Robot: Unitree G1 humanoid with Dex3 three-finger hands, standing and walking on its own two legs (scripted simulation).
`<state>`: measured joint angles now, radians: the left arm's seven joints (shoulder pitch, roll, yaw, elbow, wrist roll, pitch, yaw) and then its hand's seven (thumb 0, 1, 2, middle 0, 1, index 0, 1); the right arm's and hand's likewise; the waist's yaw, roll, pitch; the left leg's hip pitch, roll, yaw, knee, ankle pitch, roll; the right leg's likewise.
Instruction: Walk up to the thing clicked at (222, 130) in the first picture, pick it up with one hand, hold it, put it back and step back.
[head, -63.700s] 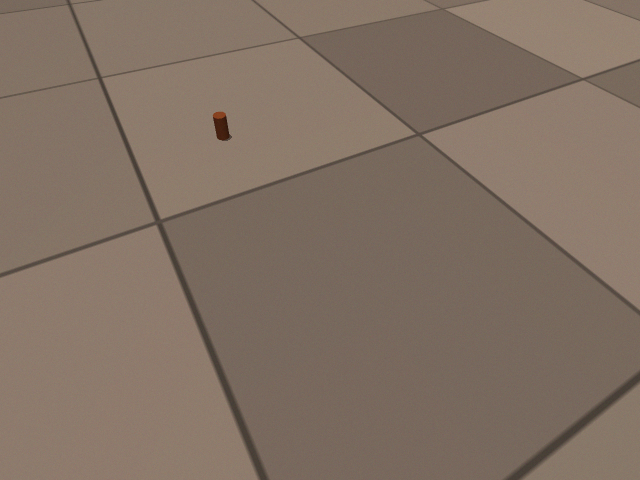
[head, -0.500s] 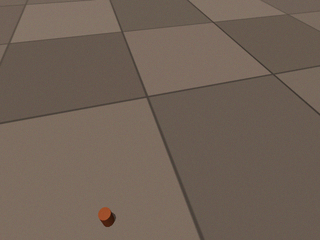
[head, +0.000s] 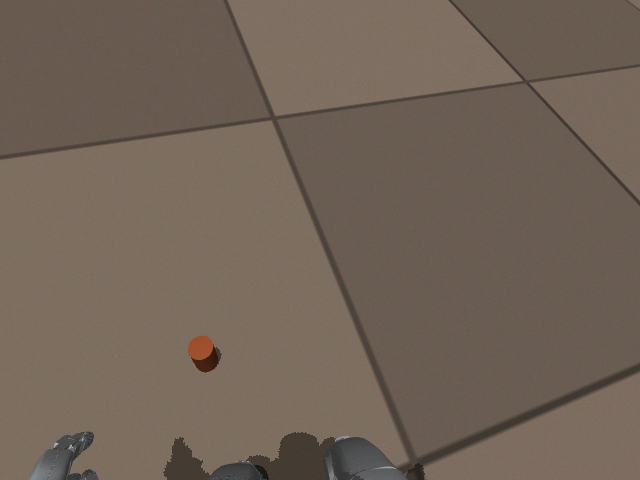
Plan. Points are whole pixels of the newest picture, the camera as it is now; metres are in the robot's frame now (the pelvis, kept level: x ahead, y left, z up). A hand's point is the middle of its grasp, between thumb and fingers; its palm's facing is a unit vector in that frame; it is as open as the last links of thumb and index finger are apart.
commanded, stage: step back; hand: left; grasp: from above
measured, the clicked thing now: (203, 354) +0.46 +0.25 -0.70
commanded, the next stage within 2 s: none
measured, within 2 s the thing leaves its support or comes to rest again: neither
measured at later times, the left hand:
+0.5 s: hand out of the picture -0.03 +0.23 -0.13, palm faces -0.04 -0.90 -0.43, open 7.4 cm
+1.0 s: hand out of the picture -0.20 +0.24 -0.16, palm faces -0.03 -0.92 -0.40, open 7.4 cm
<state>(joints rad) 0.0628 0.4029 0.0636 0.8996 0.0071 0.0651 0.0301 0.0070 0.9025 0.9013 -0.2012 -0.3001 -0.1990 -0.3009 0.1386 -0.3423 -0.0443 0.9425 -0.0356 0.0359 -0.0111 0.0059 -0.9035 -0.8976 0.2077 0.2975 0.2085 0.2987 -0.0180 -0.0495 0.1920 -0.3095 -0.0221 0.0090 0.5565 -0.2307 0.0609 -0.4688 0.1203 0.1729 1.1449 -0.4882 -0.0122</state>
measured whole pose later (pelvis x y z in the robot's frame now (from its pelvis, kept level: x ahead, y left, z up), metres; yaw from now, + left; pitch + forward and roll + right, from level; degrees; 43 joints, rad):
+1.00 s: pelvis -0.29 -0.04 -0.01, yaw -3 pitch -2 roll +0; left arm 0.19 0.40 0.09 0.84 0.02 0.06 0.01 0.01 0.90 0.90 -0.20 -0.30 -0.20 -0.30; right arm 0.09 -0.38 -0.04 0.80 -0.04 0.02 -0.02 0.01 -0.90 -0.90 0.21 0.30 0.21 0.30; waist 0.03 -0.02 0.17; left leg -0.39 0.03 0.00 0.62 -0.21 0.01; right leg -0.30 0.04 0.11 0.87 -0.49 0.03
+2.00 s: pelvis -0.56 -0.06 +0.00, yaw +0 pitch -1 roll +0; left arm 0.26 0.36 0.07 0.95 0.05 -0.01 0.00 0.01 0.90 0.90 -0.21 -0.30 -0.21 -0.30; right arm 0.24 -0.41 -0.05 0.97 -0.03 0.04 0.01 0.01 -0.91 -0.90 0.20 0.30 0.20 0.30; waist 0.02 0.05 0.06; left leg -0.32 -0.02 -0.08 0.72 -0.44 -0.02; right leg -0.21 -0.01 0.00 0.58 -0.36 -0.01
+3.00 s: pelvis -0.51 -0.05 +0.01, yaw +2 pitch -3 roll +0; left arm 0.07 0.35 0.00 1.11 0.01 0.00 -0.01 0.01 0.90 0.90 -0.20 -0.30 -0.20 -0.30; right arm 0.08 -0.34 0.00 1.08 -0.01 -0.02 0.00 0.01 -0.90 -0.90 0.21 0.30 0.21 0.30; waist 0.01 -0.01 0.07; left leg -0.10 0.01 -0.02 0.40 -0.25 -0.01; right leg -0.16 -0.05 -0.03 0.40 -0.19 0.03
